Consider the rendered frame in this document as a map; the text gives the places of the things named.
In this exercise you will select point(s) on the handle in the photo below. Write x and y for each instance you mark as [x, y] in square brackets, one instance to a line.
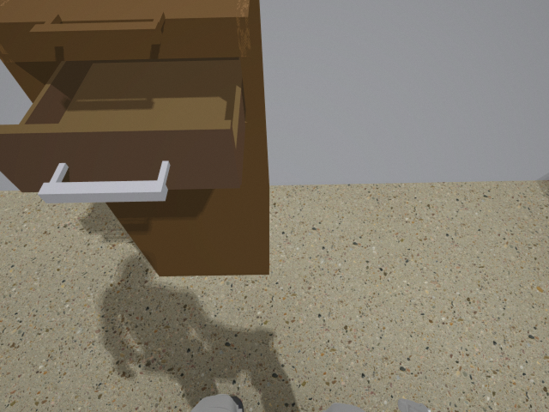
[106, 191]
[106, 33]

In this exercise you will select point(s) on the left robot thigh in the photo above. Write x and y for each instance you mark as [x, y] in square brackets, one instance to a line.
[218, 403]

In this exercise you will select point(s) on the cabinet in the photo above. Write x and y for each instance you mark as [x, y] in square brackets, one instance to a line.
[194, 232]

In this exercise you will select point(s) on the drawer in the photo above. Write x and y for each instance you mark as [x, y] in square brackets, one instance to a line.
[117, 120]

